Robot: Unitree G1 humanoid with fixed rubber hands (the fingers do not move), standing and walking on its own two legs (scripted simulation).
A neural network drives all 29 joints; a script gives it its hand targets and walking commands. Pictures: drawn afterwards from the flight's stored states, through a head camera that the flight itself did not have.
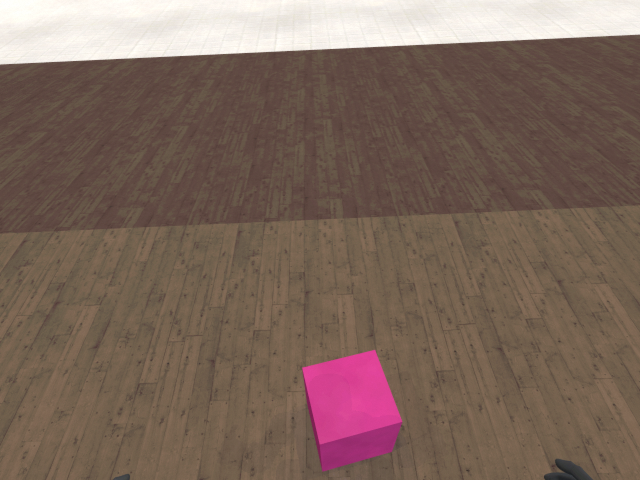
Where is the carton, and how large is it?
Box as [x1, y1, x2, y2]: [302, 350, 401, 471]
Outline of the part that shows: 374,350 302,368 307,404 322,471 389,452 392,449 401,424 401,419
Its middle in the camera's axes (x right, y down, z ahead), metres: +0.09 +0.48 +1.10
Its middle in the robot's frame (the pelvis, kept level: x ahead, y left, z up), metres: +0.46 -0.04 -0.65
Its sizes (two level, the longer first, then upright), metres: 0.210 0.200 0.250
